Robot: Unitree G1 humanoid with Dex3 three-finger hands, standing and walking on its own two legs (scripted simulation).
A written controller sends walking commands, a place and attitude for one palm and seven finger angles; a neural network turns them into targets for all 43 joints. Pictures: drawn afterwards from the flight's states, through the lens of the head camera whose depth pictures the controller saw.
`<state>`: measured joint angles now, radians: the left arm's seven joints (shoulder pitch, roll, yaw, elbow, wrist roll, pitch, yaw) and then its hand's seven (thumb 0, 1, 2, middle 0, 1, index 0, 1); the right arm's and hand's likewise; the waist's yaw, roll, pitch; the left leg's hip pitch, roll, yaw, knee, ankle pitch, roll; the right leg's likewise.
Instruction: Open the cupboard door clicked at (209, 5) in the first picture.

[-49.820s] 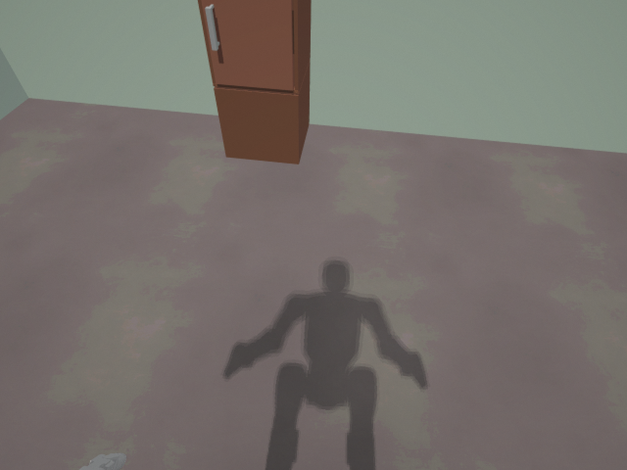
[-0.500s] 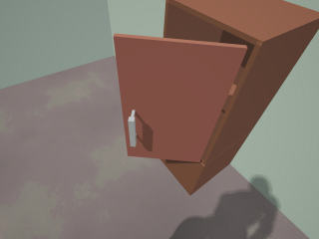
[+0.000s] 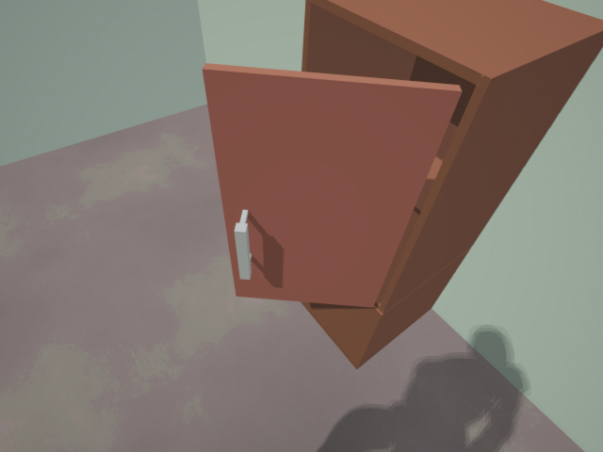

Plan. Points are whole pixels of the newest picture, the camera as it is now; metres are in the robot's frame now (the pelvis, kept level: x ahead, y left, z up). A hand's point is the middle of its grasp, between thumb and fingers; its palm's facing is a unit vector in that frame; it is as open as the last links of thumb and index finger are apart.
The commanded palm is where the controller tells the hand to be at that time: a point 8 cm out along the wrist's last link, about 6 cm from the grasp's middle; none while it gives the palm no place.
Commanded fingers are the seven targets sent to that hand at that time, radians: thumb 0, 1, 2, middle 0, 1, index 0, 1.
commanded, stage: look again from close up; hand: left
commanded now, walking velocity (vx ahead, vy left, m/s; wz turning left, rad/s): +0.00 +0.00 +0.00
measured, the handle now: (245, 245) +0.50 +0.14 -0.10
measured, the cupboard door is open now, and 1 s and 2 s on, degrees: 49 49 49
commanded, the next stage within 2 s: shuffle to correct the standing spot in 0.62 s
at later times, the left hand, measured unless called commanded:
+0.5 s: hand out of the picture -0.01 +0.14 -0.18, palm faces +0.03 -0.99 -0.12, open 7.4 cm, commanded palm none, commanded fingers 0.00 0.90 0.90 -0.20 -0.30 -0.20 -0.30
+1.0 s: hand out of the picture -0.02 +0.15 -0.19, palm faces +0.01 -0.99 -0.16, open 7.4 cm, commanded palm none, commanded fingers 0.00 0.90 0.90 -0.20 -0.30 -0.20 -0.30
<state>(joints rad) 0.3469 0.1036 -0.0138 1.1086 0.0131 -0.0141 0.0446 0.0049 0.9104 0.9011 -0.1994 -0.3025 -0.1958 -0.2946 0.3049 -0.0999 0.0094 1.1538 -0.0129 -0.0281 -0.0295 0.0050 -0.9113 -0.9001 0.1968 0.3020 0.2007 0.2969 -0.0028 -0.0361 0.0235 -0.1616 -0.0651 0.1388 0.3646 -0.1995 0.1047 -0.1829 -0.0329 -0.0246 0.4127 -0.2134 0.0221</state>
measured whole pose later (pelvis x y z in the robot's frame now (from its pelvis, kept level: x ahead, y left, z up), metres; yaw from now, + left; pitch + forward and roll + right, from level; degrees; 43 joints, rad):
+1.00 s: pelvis +0.00 -0.01 +0.00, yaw -1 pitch +0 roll +1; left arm 0.31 0.14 0.03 1.06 0.03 0.04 0.04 0.00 0.91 0.90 -0.20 -0.30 -0.20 -0.29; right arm 0.28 -0.09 -0.02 1.12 -0.02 -0.02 -0.06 0.01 -0.91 -0.90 0.20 0.30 0.20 0.30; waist -0.01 -0.05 0.06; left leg -0.21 -0.05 0.16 0.41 -0.22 0.10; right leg -0.32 -0.03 0.00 0.70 -0.37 0.00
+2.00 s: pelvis -0.05 -0.04 -0.01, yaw -2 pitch -1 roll +0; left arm 0.31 0.21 0.00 0.99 0.02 0.01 0.03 0.01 0.91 0.90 -0.20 -0.30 -0.20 -0.29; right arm 0.24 -0.18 0.00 0.99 -0.02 0.00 0.00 0.00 -0.92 -0.90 0.20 0.30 0.20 0.30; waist 0.01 -0.02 0.01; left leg -0.27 -0.03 0.07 0.51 -0.22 0.06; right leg -0.22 -0.08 -0.02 0.50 -0.26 0.05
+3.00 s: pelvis -0.05 -0.06 +0.00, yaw -2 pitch -1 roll +0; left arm 0.33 0.15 -0.01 1.09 0.01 -0.01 0.03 0.01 0.91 0.90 -0.20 -0.30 -0.20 -0.29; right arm 0.27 -0.14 0.01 1.13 -0.01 -0.01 -0.02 0.01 -0.92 -0.90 0.20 0.30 0.20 0.30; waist 0.00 -0.03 0.03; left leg -0.23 0.00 0.06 0.43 -0.18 0.03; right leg -0.18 -0.05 -0.03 0.43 -0.22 0.03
